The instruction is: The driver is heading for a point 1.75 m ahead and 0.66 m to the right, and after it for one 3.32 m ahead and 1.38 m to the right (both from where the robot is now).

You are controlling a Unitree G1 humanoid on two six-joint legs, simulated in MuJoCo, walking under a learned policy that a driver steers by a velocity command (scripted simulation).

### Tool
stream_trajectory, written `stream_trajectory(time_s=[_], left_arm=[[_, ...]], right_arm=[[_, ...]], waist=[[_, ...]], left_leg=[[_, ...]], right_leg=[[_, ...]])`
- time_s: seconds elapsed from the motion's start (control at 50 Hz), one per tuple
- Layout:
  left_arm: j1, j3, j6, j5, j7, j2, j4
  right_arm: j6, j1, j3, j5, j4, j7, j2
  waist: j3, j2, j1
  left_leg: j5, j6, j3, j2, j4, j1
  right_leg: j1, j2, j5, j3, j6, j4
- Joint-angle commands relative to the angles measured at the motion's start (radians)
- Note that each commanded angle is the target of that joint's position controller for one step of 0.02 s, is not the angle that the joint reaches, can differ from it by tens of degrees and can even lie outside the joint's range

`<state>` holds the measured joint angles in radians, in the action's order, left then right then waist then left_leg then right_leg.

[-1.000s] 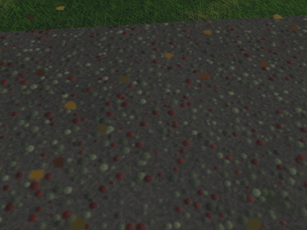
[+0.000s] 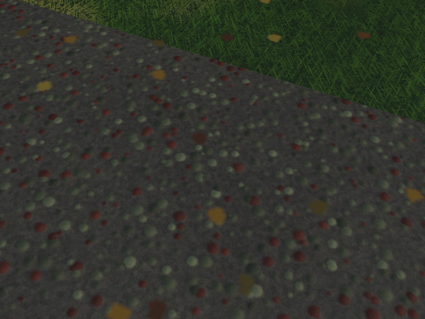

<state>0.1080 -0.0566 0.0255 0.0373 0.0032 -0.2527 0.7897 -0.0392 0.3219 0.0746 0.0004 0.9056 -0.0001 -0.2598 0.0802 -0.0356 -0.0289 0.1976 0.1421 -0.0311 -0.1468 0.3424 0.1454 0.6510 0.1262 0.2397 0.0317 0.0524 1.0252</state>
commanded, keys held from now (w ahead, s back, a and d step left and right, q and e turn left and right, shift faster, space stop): e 0.98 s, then no key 0.02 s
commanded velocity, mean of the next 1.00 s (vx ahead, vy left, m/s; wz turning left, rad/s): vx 0.06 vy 0.00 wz -0.36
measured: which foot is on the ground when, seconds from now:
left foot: down 0.00-0.24, up 0.26-0.72, down 0.74-1.00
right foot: up 0.00-0.22, down 0.24-0.74, up 0.76-1.00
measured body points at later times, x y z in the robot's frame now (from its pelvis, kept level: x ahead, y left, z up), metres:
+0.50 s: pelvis +0.12 -0.04 -0.01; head +0.16 -0.06 +0.44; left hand +0.23 +0.23 -0.12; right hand +0.22 -0.31 -0.14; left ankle +0.14 +0.12 -0.68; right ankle +0.20 -0.10 -0.74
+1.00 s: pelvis +0.14 +0.01 +0.00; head +0.17 +0.03 +0.45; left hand +0.36 +0.22 -0.13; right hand +0.11 -0.28 -0.09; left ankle +0.17 +0.10 -0.74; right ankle +0.05 -0.09 -0.67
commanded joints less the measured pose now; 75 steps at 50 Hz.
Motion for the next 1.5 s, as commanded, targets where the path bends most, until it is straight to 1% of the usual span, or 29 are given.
stream_trajectory(time_s=[0.02, 0.14, 0.18, 0.22, 0.24, 0.26, 0.28, 0.3, 0.34, 0.4, 0.52, 0.62, 0.72, 0.74, 0.76, 0.78, 0.8, 0.84, 0.98, 1.14, 1.16, 1.18, 1.2, 1.22, 1.24, 1.28, 1.34, 1.46, 1.5], left_arm=[[0.071, -0.005, -0.011, -0.006, 0.001, -0.057, -0.027], [0.020, 0.018, 0.006, -0.018, 0.002, -0.051, -0.018], [0.093, 0.009, 0.014, -0.015, -0.004, -0.082, 0.007], [0.237, -0.005, 0.031, -0.011, -0.008, -0.110, 0.047], [0.325, -0.019, 0.040, -0.010, -0.013, -0.161, 0.062], [0.292, -0.037, 0.034, -0.021, -0.010, -0.242, 0.046], [0.260, -0.030, 0.020, -0.056, -0.001, -0.207, 0.036], [0.201, -0.030, 0.010, -0.057, 0.004, -0.172, 0.015], [0.131, -0.014, -0.012, -0.039, -0.001, -0.109, -0.001], [0.145, -0.025, -0.026, -0.029, -0.005, -0.132, 0.002], [0.160, -0.050, -0.052, -0.021, -0.005, -0.175, -0.017], [0.141, -0.064, -0.068, -0.014, 0.000, -0.184, -0.034], [0.064, -0.065, -0.081, -0.031, 0.008, -0.167, -0.058], [0.088, -0.054, -0.077, -0.042, 0.005, -0.124, -0.068], [0.112, -0.048, -0.068, -0.051, 0.001, -0.081, -0.085], [0.090, -0.067, -0.062, -0.006, -0.005, -0.171, -0.070], [0.106, -0.073, -0.062, -0.004, 0.001, -0.180, -0.059], [0.172, -0.069, -0.077, -0.003, 0.014, -0.158, -0.029], [0.043, -0.039, -0.101, -0.022, 0.045, -0.127, -0.087], [0.077, -0.009, -0.090, -0.038, 0.022, -0.090, -0.091], [0.104, -0.004, -0.079, -0.028, 0.015, -0.087, -0.079], [0.118, -0.008, -0.064, -0.009, 0.007, -0.129, -0.075], [0.135, -0.010, -0.049, 0.001, 0.000, -0.198, -0.094], [0.131, -0.017, -0.041, -0.023, -0.009, -0.223, -0.078], [0.097, -0.002, -0.036, -0.024, -0.007, -0.163, -0.075], [0.008, 0.022, -0.038, -0.017, -0.013, -0.109, -0.077], [0.038, 0.027, -0.031, -0.024, -0.023, -0.111, -0.052], [0.044, 0.030, -0.031, -0.017, -0.025, -0.112, -0.001], [0.053, 0.023, -0.038, -0.031, -0.025, -0.127, 0.018]], right_arm=[[-0.008, 0.032, 0.016, 0.002, -0.056, 0.009, -0.117], [-0.008, 0.053, -0.012, 0.025, -0.027, 0.030, -0.089], [-0.008, 0.021, -0.010, 0.028, -0.026, 0.039, -0.111], [-0.003, -0.032, 0.001, 0.014, -0.034, 0.049, -0.148], [-0.008, -0.058, 0.003, 0.008, -0.068, 0.051, -0.159], [-0.006, 0.043, -0.007, 0.003, -0.090, 0.043, -0.080], [0.010, 0.091, -0.016, 0.026, -0.071, 0.035, -0.070], [0.023, 0.044, -0.012, 0.039, -0.060, 0.032, -0.093], [0.040, -0.053, -0.008, 0.036, -0.087, 0.027, -0.102], [0.070, -0.045, -0.017, 0.031, -0.100, 0.021, -0.072], [0.085, -0.131, -0.020, 0.021, -0.135, 0.036, -0.079], [0.067, -0.140, -0.025, 0.008, -0.154, 0.042, -0.081], [0.038, 0.024, -0.023, 0.000, -0.130, 0.061, -0.096], [0.033, 0.017, -0.005, 0.013, -0.140, 0.072, -0.174], [0.038, -0.071, 0.014, 0.024, -0.186, 0.073, -0.271], [0.042, -0.139, 0.011, 0.042, -0.196, 0.064, -0.247], [0.037, -0.169, -0.010, 0.037, -0.209, 0.059, -0.170], [0.032, -0.218, -0.024, 0.026, -0.226, 0.052, -0.123], [0.037, -0.020, 0.000, 0.025, -0.197, 0.046, -0.169], [0.044, -0.069, 0.011, 0.019, -0.177, 0.010, -0.194], [0.049, -0.077, 0.010, 0.010, -0.171, 0.011, -0.189], [0.049, -0.047, 0.001, 0.009, -0.168, 0.011, -0.156], [0.053, -0.005, -0.027, 0.029, -0.202, 0.003, -0.049], [0.074, -0.072, -0.028, 0.014, -0.204, 0.019, -0.067], [0.087, -0.080, -0.018, 0.009, -0.193, 0.021, -0.112], [0.088, -0.062, -0.012, 0.007, -0.154, 0.013, -0.118], [0.089, -0.014, -0.013, 0.018, -0.112, 0.005, -0.104], [0.089, -0.046, -0.029, 0.008, -0.080, 0.022, -0.070], [0.071, 0.002, -0.036, 0.026, -0.049, 0.024, -0.057]], waist=[[-0.102, 0.105, 0.023], [-0.092, 0.120, -0.017], [-0.094, 0.122, 0.017], [-0.119, 0.090, 0.102], [-0.192, 0.016, 0.141], [-0.252, -0.198, 0.048], [-0.339, -0.152, 0.020], [-0.233, -0.041, 0.021], [-0.102, 0.025, 0.010], [-0.134, -0.038, 0.003], [-0.136, -0.093, 0.051], [-0.135, -0.100, 0.064], [-0.118, -0.102, -0.016], [-0.106, 0.031, 0.007], [-0.102, 0.253, 0.037], [-0.048, 0.163, 0.045], [-0.051, 0.118, 0.075], [-0.068, 0.143, 0.108], [-0.103, 0.191, -0.017], [-0.127, 0.227, 0.020], [-0.126, 0.196, 0.049], [-0.161, 0.108, 0.045], [-0.209, -0.163, 0.015], [-0.161, -0.204, 0.063], [-0.107, -0.109, 0.042], [-0.054, -0.102, 0.003], [-0.103, -0.095, 0.004], [-0.076, -0.102, 0.029], [-0.100, -0.071, 0.005]], left_leg=[[-0.871, 0.036, -0.104, 0.235, -0.021, -0.063], [-0.891, -0.015, -0.048, 0.274, -0.005, -0.175], [-0.999, -0.017, -0.044, 0.301, 0.077, -0.189], [-0.965, -0.033, -0.018, 0.281, 0.293, -0.195], [-0.686, -0.059, 0.018, 0.209, 0.521, -0.071], [0.246, -0.114, 0.086, 0.006, 0.846, 0.194], [0.404, -0.116, -0.023, 0.015, 0.946, 0.267], [0.358, -0.126, -0.049, 0.063, 0.992, 0.310], [0.281, -0.139, -0.041, 0.115, 0.897, 0.344], [0.222, -0.165, -0.013, 0.109, 0.780, 0.285], [0.211, -0.189, -0.019, 0.116, 0.571, 0.313], [0.218, -0.169, -0.027, 0.096, 0.441, 0.255], [0.124, -0.097, -0.025, 0.070, 0.008, -0.028], [0.226, -0.060, -0.193, 0.228, -0.141, -0.078], [0.313, 0.037, -0.502, 0.502, -0.226, -0.059], [0.172, 0.100, -0.467, 0.541, -0.197, 0.102], [0.012, 0.091, -0.372, 0.481, -0.153, 0.151], [-0.175, 0.033, -0.175, 0.361, -0.092, 0.098], [-0.517, 0.070, -0.081, 0.402, 0.013, -0.200], [-0.536, 0.043, -0.028, 0.391, 0.118, -0.063], [-0.472, 0.002, -0.005, 0.373, 0.159, -0.012], [-0.312, -0.059, 0.025, 0.343, 0.228, 0.097], [0.255, -0.128, 0.104, 0.254, 0.424, 0.296], [0.417, -0.139, 0.047, 0.185, 0.464, 0.260], [0.384, -0.145, 0.014, 0.198, 0.510, 0.263], [0.276, -0.155, 0.009, 0.196, 0.487, 0.251], [0.223, -0.172, 0.025, 0.176, 0.485, 0.197], [0.175, -0.163, 0.043, 0.158, 0.230, 0.092], [0.062, -0.142, 0.080, 0.138, 0.075, -0.037]], right_leg=[[-0.041, -0.041, -0.102, -0.066, -0.006, -0.091], [-0.153, -0.094, -0.178, -0.092, -0.081, -0.364], [-0.238, -0.137, -0.092, -0.092, -0.118, -0.410], [-0.369, -0.154, -0.170, -0.078, -0.158, -0.582], [-0.548, -0.038, -0.608, 0.066, -0.209, -0.587], [-0.726, 0.225, -1.207, 0.381, -0.384, -0.549], [-0.720, 0.269, -1.117, 0.522, -0.467, -0.625], [-0.624, 0.225, -0.887, 0.445, -0.451, -0.649], [-0.461, 0.109, -0.561, 0.327, -0.365, -0.716], [-0.404, 0.020, -0.362, 0.270, -0.304, -0.749], [-0.406, -0.004, 0.078, 0.368, -0.267, -0.806], [-0.396, -0.009, 0.123, 0.445, -0.247, -0.803], [-0.271, -0.083, 0.164, 0.463, -0.146, -0.766], [-0.189, -0.168, 0.265, 0.374, -0.084, -0.631], [-0.065, -0.336, 0.288, 0.128, -0.045, -0.339], [-0.068, -0.257, 0.281, 0.083, -0.032, -0.129], [-0.138, -0.235, 0.234, 0.091, -0.036, -0.020], [-0.130, -0.230, 0.153, 0.064, -0.031, 0.125], [-0.039, -0.175, 0.200, -0.003, 0.020, -0.021], [-0.393, -0.192, 0.129, -0.091, -0.060, -0.502], [-0.489, -0.184, -0.040, -0.083, -0.072, -0.692], [-0.641, -0.095, -0.134, 0.040, -0.088, -0.770], [-0.795, 0.209, -0.456, 0.364, -0.136, -0.763], [-0.589, 0.260, -0.639, 0.350, -0.288, -0.706], [-0.572, 0.201, -0.580, 0.295, -0.301, -0.721], [-0.536, 0.094, -0.489, 0.189, -0.236, -0.744], [-0.565, 0.059, -0.613, 0.123, -0.231, -0.712], [-0.504, 0.054, -0.368, 0.163, -0.235, -0.702], [-0.441, 0.021, 0.062, 0.187, -0.206, -0.723]])
Next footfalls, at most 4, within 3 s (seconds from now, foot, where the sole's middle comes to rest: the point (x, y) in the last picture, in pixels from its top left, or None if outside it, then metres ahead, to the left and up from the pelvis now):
0.24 right None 0.24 -0.11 -0.78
0.74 left None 0.20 0.09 -0.78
1.18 right None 0.09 -0.10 -0.78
1.52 left None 0.20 0.08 -0.78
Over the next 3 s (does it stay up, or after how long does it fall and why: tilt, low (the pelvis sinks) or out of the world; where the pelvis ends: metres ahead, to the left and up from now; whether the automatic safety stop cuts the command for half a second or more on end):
stays up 0.66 -0.40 -0.01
